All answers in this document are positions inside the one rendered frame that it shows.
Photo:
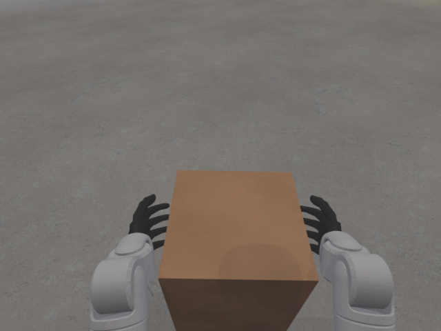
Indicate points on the robot left hand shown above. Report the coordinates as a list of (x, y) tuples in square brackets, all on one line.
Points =
[(142, 224)]

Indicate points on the robot right forearm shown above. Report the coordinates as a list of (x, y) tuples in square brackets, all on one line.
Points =
[(363, 289)]

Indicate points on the robot right hand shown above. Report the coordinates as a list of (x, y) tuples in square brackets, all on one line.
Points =
[(327, 221)]

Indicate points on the carton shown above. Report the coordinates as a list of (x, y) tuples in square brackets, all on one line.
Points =
[(236, 255)]

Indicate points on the robot left forearm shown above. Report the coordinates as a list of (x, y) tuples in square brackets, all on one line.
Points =
[(118, 289)]

